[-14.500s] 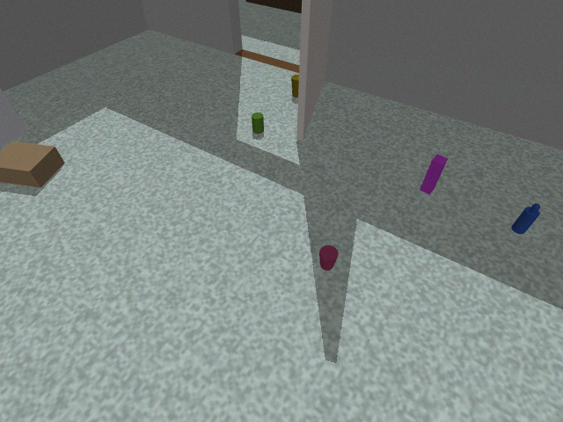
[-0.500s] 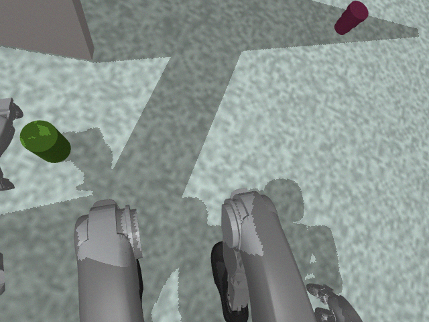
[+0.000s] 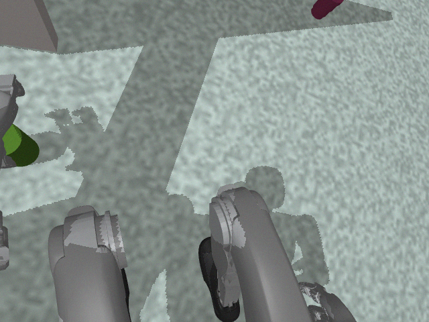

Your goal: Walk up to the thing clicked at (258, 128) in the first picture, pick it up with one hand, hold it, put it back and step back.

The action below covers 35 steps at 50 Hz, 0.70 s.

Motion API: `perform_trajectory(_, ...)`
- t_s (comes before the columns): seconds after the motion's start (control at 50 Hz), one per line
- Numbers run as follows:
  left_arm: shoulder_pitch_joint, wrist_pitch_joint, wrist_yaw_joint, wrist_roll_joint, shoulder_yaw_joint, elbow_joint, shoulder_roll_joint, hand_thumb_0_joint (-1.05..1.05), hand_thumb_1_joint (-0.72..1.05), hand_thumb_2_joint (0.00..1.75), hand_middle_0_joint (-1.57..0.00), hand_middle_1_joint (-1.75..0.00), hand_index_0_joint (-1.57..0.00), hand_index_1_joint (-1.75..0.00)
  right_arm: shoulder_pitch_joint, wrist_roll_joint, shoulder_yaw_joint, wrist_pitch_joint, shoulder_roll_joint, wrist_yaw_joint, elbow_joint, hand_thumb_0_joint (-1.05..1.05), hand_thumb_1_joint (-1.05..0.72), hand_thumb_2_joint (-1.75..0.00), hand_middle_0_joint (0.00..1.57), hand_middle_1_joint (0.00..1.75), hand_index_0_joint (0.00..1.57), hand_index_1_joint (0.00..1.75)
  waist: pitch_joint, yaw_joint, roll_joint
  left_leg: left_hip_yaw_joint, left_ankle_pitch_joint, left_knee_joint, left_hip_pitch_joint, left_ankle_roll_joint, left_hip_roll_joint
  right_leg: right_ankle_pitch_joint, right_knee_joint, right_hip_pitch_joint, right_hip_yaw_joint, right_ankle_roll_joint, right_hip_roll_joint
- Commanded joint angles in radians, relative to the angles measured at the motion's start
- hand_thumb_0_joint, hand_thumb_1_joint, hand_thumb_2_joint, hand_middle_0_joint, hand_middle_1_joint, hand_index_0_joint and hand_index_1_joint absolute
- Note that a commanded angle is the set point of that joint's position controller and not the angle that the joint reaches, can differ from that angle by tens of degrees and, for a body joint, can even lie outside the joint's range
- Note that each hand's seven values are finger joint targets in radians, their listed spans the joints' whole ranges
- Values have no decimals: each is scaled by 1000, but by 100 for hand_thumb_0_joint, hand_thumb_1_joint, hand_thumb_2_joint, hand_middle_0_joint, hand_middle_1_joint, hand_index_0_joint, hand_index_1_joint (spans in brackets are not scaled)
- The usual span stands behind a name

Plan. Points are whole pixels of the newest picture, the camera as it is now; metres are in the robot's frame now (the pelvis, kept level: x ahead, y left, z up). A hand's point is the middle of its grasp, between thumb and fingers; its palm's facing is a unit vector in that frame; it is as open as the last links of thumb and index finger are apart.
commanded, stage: approach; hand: left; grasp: from above
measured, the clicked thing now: (11, 145) +0.47 +0.34 -0.27
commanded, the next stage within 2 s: rest palm in 0.28 s
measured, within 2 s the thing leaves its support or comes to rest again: neither
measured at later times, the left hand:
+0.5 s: hand out of the picture +0.41 +0.35 -0.18, palm faces -0.56 -0.18 -0.81, open 13.9 cm
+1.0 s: hand (10, 134) +0.47 +0.32 -0.21, palm faces -0.40 -0.09 -0.91, open 14.0 cm
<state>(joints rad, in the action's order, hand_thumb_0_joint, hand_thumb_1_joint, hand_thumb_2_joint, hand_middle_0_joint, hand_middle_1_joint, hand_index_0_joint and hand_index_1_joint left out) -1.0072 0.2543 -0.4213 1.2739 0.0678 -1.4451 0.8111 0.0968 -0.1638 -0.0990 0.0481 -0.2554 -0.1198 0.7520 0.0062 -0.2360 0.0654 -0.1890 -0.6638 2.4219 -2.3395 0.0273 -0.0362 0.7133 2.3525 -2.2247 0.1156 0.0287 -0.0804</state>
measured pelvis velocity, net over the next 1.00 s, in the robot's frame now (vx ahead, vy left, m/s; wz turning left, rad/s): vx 0.00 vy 0.01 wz -0.04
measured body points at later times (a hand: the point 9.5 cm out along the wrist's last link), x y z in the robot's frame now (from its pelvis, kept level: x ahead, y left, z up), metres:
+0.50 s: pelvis +0.00 +0.00 +0.01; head +0.25 +0.09 +0.38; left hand +0.44 +0.35 -0.13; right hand +0.04 -0.26 -0.09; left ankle +0.08 +0.14 -0.29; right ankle +0.09 -0.12 -0.29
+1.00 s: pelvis +0.00 +0.01 -0.02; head +0.25 +0.11 +0.34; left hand +0.49 +0.32 -0.16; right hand +0.06 -0.26 -0.10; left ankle +0.08 +0.14 -0.29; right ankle +0.09 -0.11 -0.29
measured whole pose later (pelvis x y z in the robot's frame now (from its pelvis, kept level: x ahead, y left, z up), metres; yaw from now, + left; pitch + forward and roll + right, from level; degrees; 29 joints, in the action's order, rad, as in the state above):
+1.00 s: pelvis +0.00 +0.01 -0.02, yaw -2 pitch +30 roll -11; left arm -1.09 0.17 -0.53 1.28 0.08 -1.67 0.92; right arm 0.08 -0.21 -0.21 0.10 -0.26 -0.14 0.71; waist -0.06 -0.33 0.10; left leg -0.23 -0.66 2.50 -2.38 0.02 -0.04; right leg 0.69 2.39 -2.25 0.14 0.05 -0.10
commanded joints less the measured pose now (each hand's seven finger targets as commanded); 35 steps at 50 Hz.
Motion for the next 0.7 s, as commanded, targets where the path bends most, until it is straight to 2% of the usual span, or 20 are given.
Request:
perform_trajectory(0.0,-388,-75,-83,0,76,154,300,0,-55,98,-6,-106,-7,-105,233,-1,68,-1,-271,15,-3,0,-91,-90,20,30,20,30,758,-6,-477,121,175,-240,626,-41,-2,-272,-249,284,67,-65,-18)
perform_trajectory(0.04,-394,-121,-87,0,114,171,344,0,-56,99,-6,-106,-7,-105,227,7,66,-7,-269,16,-18,0,-91,-90,20,30,20,30,798,12,-512,131,212,-247,650,-42,-1,-306,-243,307,59,-66,-14)
perform_trajectory(0.08,-387,-162,-69,-7,110,148,338,0,-58,100,-6,-104,-6,-104,229,16,62,-13,-272,16,-31,0,-91,-90,20,30,20,30,796,4,-481,134,211,-251,625,-51,0,-312,-256,324,56,-64,-13)
perform_trajectory(0.14,-339,-211,-16,-40,62,66,313,0,-58,99,-6,-105,-6,-105,227,33,48,-20,-260,17,-40,0,-91,-90,20,30,20,30,721,-16,-372,138,174,-237,510,-72,0,-293,-293,366,42,-54,-24)
perform_trajectory(0.18,-271,-227,29,-81,51,34,311,0,-56,98,-6,-106,-7,-105,236,44,45,-26,-254,17,-53,0,-91,-90,20,30,20,30,676,-6,-288,143,150,-236,417,-84,5,-272,-321,440,23,-43,-28)
perform_trajectory(0.2,-237,-230,56,-103,57,42,313,0,-53,95,-6,-107,-8,-105,241,50,45,-29,-254,16,-58,0,-91,-90,20,30,20,30,669,7,-268,143,151,-244,406,-86,9,-267,-321,460,23,-42,-24)
perform_trajectory(0.24,-172,-225,123,-131,35,15,298,0,-52,94,-6,-109,-8,-106,240,53,44,-35,-253,15,-69,0,-91,-90,20,30,20,30,650,0,-219,131,153,-248,394,-91,8,-268,-323,483,26,-40,-27)
perform_trajectory(0.28,-152,-199,181,-143,25,29,311,0,-50,92,-6,-111,-9,-107,238,60,43,-45,-262,15,-81,0,-91,-90,20,30,20,30,624,0,-187,123,138,-255,367,-92,11,-247,-321,492,27,-40,-28)
perform_trajectory(0.34,-126,-130,218,-179,37,97,295,0,-48,90,-8,-110,-11,-106,248,49,37,-49,-266,9,-82,0,-90,-90,20,30,20,30,617,1,-176,113,159,-241,374,-84,12,-259,-310,494,34,-39,-26)
perform_trajectory(0.36,-117,-95,215,-188,47,113,277,0,-47,89,-7,-110,-11,-106,248,45,36,-48,-269,7,-82,0,-90,-89,20,30,20,30,606,0,-184,111,159,-235,384,-77,13,-251,-309,473,41,-44,-25)
perform_trajectory(0.4,-123,-15,196,-183,51,169,256,0,-47,89,-6,-107,-10,-103,250,38,37,-47,-269,3,-73,0,-90,-90,20,30,20,30,601,-9,-232,101,157,-229,425,-65,11,-244,-295,437,52,-48,-28)
perform_trajectory(0.44,-190,58,148,-140,78,276,299,0,-47,89,-6,-108,-9,-104,250,30,46,-46,-279,6,-61,0,-90,-90,20,30,20,30,649,-11,-339,93,176,-221,521,-50,5,-253,-274,389,62,-56,-28)
perform_trajectory(0.46,-200,84,121,-117,78,306,300,0,-50,92,-6,-106,-8,-103,244,28,49,-47,-279,6,-57,0,-90,-90,20,30,20,30,678,-1,-376,87,189,-218,568,-45,1,-256,-260,355,68,-58,-29)
perform_trajectory(0.5,-212,124,56,-80,53,289,257,0,-50,92,-6,-105,-8,-103,215,15,49,-46,-279,-1,-54,0,-90,-90,20,30,20,30,632,-28,-416,81,176,-215,602,-38,-4,-244,-239,295,81,-61,-25)
perform_trajectory(0.52,-202,134,23,-64,44,239,230,0,-50,93,-6,-104,-8,-102,199,8,47,-45,-283,-2,-44,0,-90,-90,20,30,20,30,588,-42,-413,68,149,-224,596,-32,-4,-221,-222,249,97,-63,-23)
perform_trajectory(0.54,-191,133,-5,-31,32,176,222,0,-52,95,-6,-103,-7,-101,189,1,43,-45,-287,-1,-34,0,-89,-90,20,30,20,30,554,-48,-427,65,131,-232,597,-29,-3,-200,-219,220,106,-63,-22)
perform_trajectory(0.56,-196,127,-29,-16,22,136,209,0,-52,95,-6,-102,-7,-101,181,-4,47,-40,-289,1,-27,0,-89,-90,20,30,20,30,544,-47,-426,67,113,-232,609,-29,-5,-182,-220,191,110,-65,-22)
perform_trajectory(0.58,-224,122,-60,-5,37,134,224,0,-52,96,-6,-101,-7,-100,172,-11,47,-37,-297,2,-24,0,-89,-90,20,30,20,30,548,-45,-445,64,103,-240,614,-24,-5,-172,-213,171,114,-64,-15)
perform_trajectory(0.64,-287,79,-121,48,6,42,217,0,-51,97,-6,-102,-7,-101,172,-23,41,-24,-306,2,-5,0,-89,-90,20,30,20,30,559,-60,-477,62,91,-242,634,-19,-2,-169,-197,128,128,-69,-14)
perform_trajectory(0.68,-327,44,-145,65,-13,-12,210,0,-50,99,-7,-103,-7,-102,169,-28,37,-15,-307,4,4,0,-89,-90,20,30,20,30,540,-77,-448,61,62,-236,598,-22,-1,-160,-195,117,130,-68,-14)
